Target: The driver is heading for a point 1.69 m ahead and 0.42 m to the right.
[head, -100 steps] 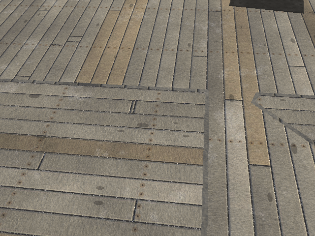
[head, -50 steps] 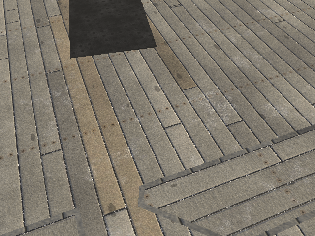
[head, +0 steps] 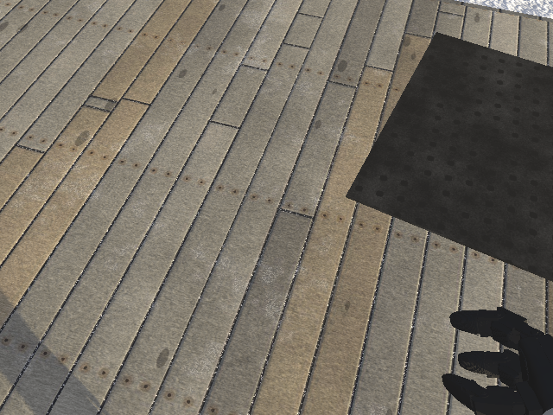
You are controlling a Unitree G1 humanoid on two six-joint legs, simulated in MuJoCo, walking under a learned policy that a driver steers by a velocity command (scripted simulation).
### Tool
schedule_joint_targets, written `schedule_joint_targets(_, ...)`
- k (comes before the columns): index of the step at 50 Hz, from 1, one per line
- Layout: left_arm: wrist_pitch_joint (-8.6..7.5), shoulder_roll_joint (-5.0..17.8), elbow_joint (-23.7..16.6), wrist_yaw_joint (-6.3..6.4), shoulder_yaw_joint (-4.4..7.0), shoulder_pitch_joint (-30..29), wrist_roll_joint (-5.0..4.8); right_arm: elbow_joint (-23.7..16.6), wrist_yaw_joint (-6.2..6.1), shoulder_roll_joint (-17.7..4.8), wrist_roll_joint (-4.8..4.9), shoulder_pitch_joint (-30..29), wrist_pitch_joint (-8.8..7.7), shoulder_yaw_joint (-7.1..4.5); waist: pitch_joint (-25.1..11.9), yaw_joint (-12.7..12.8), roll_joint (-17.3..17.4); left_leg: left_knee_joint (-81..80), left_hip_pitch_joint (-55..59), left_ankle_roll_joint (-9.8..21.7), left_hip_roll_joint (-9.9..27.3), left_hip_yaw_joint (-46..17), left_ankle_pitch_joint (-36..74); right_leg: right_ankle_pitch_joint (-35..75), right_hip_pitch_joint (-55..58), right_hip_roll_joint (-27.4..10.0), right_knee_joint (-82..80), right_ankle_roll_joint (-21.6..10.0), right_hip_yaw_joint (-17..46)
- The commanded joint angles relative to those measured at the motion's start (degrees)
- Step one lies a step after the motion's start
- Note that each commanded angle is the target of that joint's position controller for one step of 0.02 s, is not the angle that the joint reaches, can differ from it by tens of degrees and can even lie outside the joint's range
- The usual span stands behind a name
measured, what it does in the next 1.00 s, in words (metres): walks ahead, turning right: right foot, then left foot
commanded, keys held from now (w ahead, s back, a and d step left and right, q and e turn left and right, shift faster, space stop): e+shift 0.52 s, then q+shift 0.18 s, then w+q+shift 0.14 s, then q+shift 0.16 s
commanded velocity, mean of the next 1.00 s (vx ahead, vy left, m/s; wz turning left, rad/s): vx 0.14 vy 0.00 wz -0.32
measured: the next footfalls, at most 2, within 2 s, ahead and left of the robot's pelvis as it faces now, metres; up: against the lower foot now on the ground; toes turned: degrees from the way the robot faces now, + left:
right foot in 0.34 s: +0.11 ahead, -0.16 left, +0.00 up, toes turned -22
left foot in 0.80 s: +0.18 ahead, +0.05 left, +0.00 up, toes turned -25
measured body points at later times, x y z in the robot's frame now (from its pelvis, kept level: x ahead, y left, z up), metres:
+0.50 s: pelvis +0.07 -0.05 +0.02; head +0.10 -0.10 +0.46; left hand +0.32 +0.17 -0.05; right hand +0.12 -0.38 -0.10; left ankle +0.14 +0.10 -0.64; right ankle +0.08 -0.14 -0.72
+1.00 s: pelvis +0.18 -0.06 +0.02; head +0.21 -0.04 +0.47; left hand +0.47 +0.11 -0.05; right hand +0.06 -0.30 -0.09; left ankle +0.14 +0.07 -0.72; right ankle +0.18 -0.21 -0.67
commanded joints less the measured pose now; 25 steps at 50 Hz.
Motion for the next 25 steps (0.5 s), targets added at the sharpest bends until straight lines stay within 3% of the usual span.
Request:
schedule_joint_targets(1, 1.42, 9.01, -5.83, 0.84, 1.91, 1.43, -0.68, -0.23, -0.85, -8.45, 2.2, 14.54, 2.31, -3.56, -23.78, -9.88, 6.3, -3.15, 40.34, 15.15, 22.2, -17.55, 40.38, -5.23, -26.64, -3.49, 23.91, 2.0, 1.0)
schedule_joint_targets(2, 2.75, 7.83, -5.94, 1.53, 1.93, 0.26, -0.35, 0.69, -0.93, -7.08, 2.67, 11.91, 2.48, -3.24, -18.13, -8.31, 4.66, -6.41, 33.24, 14.13, 19.94, -14.38, 32.63, -2.25, -27.28, -5.05, 22.83, 3.07, -0.49)
schedule_joint_targets(3, 4.46, 7.47, -6.37, 2.29, 2.17, -1.17, 0.12, 1.14, -1.09, -6.2, 2.13, 8.46, 2.54, -3.12, -12.97, -6.54, 4.1, -11.35, 24.01, 12.42, 17.18, -10.49, 22.56, 0.08, -24.25, -6.14, 21.42, 3.32, -1.26)
schedule_joint_targets(4, 5.78, 5.49, -6.48, 2.51, 2.03, 2.35, 0.04, 1.14, -1.03, -7.32, 1.25, 6.11, 2.41, -3.63, -11.81, -3.88, 9.05, -13.55, 17.97, 14.03, 18.92, -8.39, 21.28, 1.66, -20.55, -6.57, 22.92, 4.46, -2.05)
schedule_joint_targets(5, 6.58, 3.49, -7.0, 2.63, 1.54, 3.19, 0.18, 1.13, -1.08, -7.32, 1.22, 3.57, 2.32, -3.96, -10.8, -2.79, 10.1, -15.98, 14.29, 14.44, 19.48, -6.66, 17.11, 3.57, -19.24, -7.56, 20.58, 5.14, -2.6)
schedule_joint_targets(8, 6.91, 3.93, -9.63, 2.12, 2.05, -3.11, 0.73, 2.57, -2.15, -7.47, 1.56, 2.72, 1.76, -4.67, -10.44, -3.82, 5.76, -16.63, 12.72, 12.42, 18.12, 0.26, 12.89, 11.88, -16.37, -8.93, 10.36, 3.24, -3.39)
schedule_joint_targets(10, 6.86, 3.33, -10.82, 0.96, 1.83, -5.62, 0.88, 3.25, -2.79, -8.77, 1.88, 1.98, 1.87, -5.28, -11.33, -4.12, 5.35, -16.67, 12.58, 11.27, 18.21, 3.81, 10.59, 17.78, -11.76, -8.98, 2.66, 1.42, -4.29)
schedule_joint_targets(13, 7.7, 5.0, -12.48, -0.49, 2.46, -8.23, 0.74, 4.78, -2.47, -10.24, 3.14, 2.9, 2.33, -6.11, -10.59, -4.74, 6.05, -15.22, 15.1, 9.73, 19.66, 6.0, 6.61, 17.92, -8.84, -7.83, -3.99, -0.83, -6.7)
schedule_joint_targets(15, 8.18, 5.81, -13.14, -0.99, 3.15, -8.28, 0.93, 5.69, -2.0, -10.71, 4.26, 2.87, 2.74, -6.5, -9.85, -3.81, 4.97, -11.34, 16.43, 7.04, 19.75, 7.62, 3.3, 18.8, -5.74, -6.31, -11.2, -3.09, -8.69)
schedule_joint_targets(16, 8.24, 6.47, -12.91, -0.75, 3.74, -7.53, 1.26, 6.49, -1.83, -9.83, 4.68, 3.96, 3.01, -6.45, -9.59, -3.58, 3.08, -7.16, 15.59, 4.57, 18.16, 9.14, -1.08, 20.55, -2.72, -4.7, -14.87, -4.73, -9.04)
schedule_joint_targets(17, 8.15, 8.68, -12.32, -0.18, 4.79, -5.21, 1.89, 7.92, -1.54, -7.86, 4.59, 6.58, 3.53, -6.18, -7.92, -3.25, -2.65, 1.5, 12.09, 1.04, 14.56, 11.72, -8.28, 26.61, 0.96, -4.56, -20.45, -7.28, -5.3)
schedule_joint_targets(18, 7.63, 16.66, -13.73, 1.01, 6.68, -4.2, 1.67, 7.24, -1.42, -6.0, 2.33, 9.18, 4.27, -5.72, -4.67, -5.28, -22.06, 21.65, -2.52, -5.24, 6.01, 16.5, -29.98, 49.51, 6.39, -17.23, -28.0, -14.0, 15.2)
schedule_joint_targets(19, 5.8, 18.79, -16.03, 0.49, 6.36, -5.87, 3.56, 4.02, -2.16, -6.77, 1.14, 3.99, 4.44, -5.66, -7.58, -4.32, -21.29, 33.6, -11.91, -6.34, -1.02, 3.86, -35.0, 42.3, 5.18, -21.54, -31.92, -22.94, 29.65)
schedule_joint_targets(20, 4.33, 17.0, -15.93, -0.29, 6.15, -6.38, 3.56, 3.91, -2.67, -8.68, 2.06, 1.52, 4.47, -6.17, -8.64, -3.02, -13.31, 37.08, -13.79, -4.76, -0.64, -1.05, -30.84, 35.05, 5.61, -20.18, -33.7, -21.86, 26.01)
schedule_joint_targets(21, 3.56, 15.63, -15.9, -0.13, 5.82, -8.4, 2.51, 4.04, -3.04, -8.7, 2.83, 1.96, 4.23, -6.37, -7.9, -4.8, -10.35, 35.52, -14.28, -3.34, -0.01, -2.89, -25.01, 30.86, 5.3, -17.52, -33.56, -18.74, 22.98)
schedule_joint_targets(22, 3.73, 13.22, -16.49, 0.35, 5.17, -11.23, 1.27, 5.4, -3.51, -9.17, 2.48, 3.5, 4.08, -6.68, -8.27, -6.32, -7.24, 33.74, -14.02, -3.04, 1.0, -3.85, -20.86, 28.88, 5.29, -15.68, -32.39, -15.94, 20.43)
schedule_joint_targets(23, 4.25, 11.94, -17.39, 1.01, 4.6, -13.87, 0.82, 5.82, -3.7, -9.54, 2.0, 4.29, 3.91, -6.87, -8.77, -7.42, -7.6, 31.92, -11.92, -3.25, 0.84, -4.16, -18.07, 30.27, 3.46, -14.35, -31.58, -14.67, 18.47)
schedule_joint_targets(25, 4.88, 10.68, -18.66, 2.0, 4.07, -14.6, 1.42, 6.63, -3.12, -8.56, 2.19, 5.3, 3.43, -6.71, -11.61, -7.94, -7.93, 30.02, -7.98, -4.08, -1.13, -4.17, -14.71, 34.99, 2.91, -12.05, -30.3, -14.04, 16.83)
Velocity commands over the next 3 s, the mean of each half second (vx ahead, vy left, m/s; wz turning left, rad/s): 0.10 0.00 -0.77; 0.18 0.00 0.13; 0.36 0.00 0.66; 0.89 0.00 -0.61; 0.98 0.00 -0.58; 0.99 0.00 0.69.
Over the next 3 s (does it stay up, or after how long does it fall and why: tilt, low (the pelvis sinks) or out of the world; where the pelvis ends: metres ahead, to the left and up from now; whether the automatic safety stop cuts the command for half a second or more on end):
stays up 1.46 -0.39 -0.01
